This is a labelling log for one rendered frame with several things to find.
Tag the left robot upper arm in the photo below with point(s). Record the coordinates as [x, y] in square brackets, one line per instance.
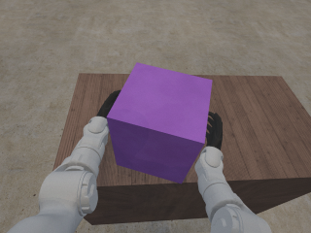
[66, 197]

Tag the right robot upper arm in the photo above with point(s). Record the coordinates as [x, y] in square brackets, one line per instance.
[229, 219]

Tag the robot right forearm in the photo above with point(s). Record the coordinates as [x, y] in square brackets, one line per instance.
[213, 187]

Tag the robot right hand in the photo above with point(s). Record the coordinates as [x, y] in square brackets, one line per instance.
[215, 136]

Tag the robot left hand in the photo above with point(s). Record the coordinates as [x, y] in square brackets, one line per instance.
[108, 104]

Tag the robot left forearm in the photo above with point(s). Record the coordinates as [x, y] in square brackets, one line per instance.
[88, 153]

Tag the pedestal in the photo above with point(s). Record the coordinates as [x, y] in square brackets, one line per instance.
[266, 149]

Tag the carton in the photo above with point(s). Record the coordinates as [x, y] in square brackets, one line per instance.
[159, 120]

